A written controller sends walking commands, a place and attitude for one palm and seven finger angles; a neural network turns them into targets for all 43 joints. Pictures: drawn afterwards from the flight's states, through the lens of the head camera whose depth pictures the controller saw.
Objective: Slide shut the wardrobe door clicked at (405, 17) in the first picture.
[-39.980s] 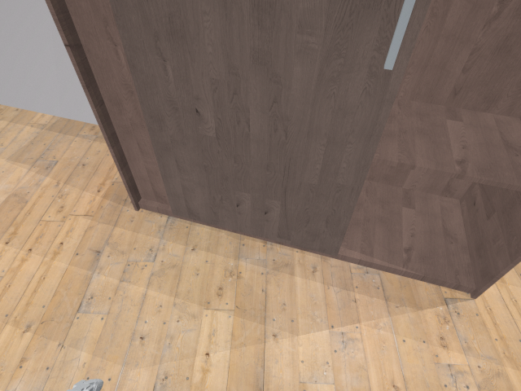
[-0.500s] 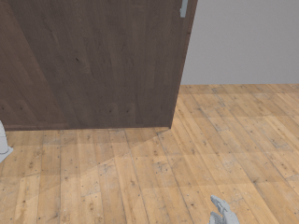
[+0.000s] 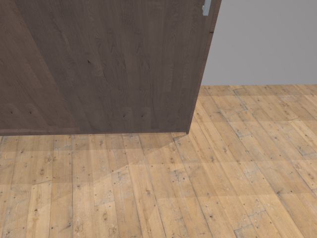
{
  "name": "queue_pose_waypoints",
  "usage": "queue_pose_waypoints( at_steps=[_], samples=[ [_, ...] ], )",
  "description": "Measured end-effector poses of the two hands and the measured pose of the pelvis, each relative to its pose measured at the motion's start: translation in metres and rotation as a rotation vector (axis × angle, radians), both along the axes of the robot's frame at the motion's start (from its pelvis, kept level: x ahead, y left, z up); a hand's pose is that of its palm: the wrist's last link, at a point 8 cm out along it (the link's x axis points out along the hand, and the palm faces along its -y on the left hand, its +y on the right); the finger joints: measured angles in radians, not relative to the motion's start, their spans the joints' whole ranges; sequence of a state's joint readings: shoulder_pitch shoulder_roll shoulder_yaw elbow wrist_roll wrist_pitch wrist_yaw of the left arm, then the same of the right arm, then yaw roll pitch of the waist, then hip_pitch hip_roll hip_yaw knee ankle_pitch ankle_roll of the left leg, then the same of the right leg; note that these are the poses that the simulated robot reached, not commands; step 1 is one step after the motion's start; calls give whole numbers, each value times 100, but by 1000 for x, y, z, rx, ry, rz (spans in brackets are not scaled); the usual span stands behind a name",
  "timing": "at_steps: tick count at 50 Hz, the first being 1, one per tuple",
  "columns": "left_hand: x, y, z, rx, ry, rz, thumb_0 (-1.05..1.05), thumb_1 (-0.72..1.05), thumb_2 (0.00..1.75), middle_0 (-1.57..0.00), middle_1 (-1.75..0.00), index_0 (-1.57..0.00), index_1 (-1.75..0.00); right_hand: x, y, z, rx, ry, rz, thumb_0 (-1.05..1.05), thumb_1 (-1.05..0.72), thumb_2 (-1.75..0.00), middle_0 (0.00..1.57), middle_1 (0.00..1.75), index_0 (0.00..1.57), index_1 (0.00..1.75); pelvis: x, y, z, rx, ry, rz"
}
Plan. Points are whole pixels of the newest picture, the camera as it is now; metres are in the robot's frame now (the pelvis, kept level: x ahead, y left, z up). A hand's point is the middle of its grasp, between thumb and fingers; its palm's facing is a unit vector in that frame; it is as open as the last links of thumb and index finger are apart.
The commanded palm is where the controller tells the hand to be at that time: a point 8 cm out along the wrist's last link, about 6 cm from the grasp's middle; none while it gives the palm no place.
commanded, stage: let the arm hang, fingers relaxed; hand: left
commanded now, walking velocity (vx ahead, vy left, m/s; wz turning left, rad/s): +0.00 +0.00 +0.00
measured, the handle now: out of the picture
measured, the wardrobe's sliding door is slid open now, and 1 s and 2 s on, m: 0.00 0.00 0.00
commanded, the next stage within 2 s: look to check the result in 0.64 s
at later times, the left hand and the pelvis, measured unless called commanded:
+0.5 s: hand out of the picture +0.01 +0.19 -0.18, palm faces -0.03 -0.98 -0.18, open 7.4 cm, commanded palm none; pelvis +0.01 +0.03 +0.00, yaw -2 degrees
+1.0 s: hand out of the picture +0.02 +0.21 -0.18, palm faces -0.05 -0.98 -0.18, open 7.4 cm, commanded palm none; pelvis +0.01 +0.04 +0.00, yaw -2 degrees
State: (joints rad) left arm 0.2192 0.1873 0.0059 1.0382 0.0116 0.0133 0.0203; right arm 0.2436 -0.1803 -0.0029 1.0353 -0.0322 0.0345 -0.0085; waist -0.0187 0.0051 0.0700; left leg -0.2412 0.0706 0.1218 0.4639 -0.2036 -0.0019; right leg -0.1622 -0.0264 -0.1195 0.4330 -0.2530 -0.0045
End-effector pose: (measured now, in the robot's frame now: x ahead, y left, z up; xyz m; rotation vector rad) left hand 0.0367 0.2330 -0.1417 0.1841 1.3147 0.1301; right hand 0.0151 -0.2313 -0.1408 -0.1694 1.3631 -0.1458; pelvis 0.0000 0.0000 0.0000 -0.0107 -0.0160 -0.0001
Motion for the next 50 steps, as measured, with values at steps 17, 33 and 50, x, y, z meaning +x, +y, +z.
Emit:
queue_pose_waypoints(
  at_steps=[17,33,50],
  samples=[
    [-24,9,1,-5,111,3,1,91,90,-20,-30,-20,-30,-34,49,-10,75,91,-73,1,-91,-90,20,29,20,30,6,23,3,10,-14,-28],
    [-30,12,-5,-33,137,-1,1,91,90,-20,-30,-20,-30,-31,55,-6,46,75,-89,1,-91,-90,20,29,20,30,8,35,3,11,-11,-39],
    [-19,25,-4,-20,115,-17,1,91,90,-20,-30,-20,-30,-23,53,-3,28,55,-84,1,-91,-90,20,29,20,30,8,41,3,10,-12,-40]
  ],
)
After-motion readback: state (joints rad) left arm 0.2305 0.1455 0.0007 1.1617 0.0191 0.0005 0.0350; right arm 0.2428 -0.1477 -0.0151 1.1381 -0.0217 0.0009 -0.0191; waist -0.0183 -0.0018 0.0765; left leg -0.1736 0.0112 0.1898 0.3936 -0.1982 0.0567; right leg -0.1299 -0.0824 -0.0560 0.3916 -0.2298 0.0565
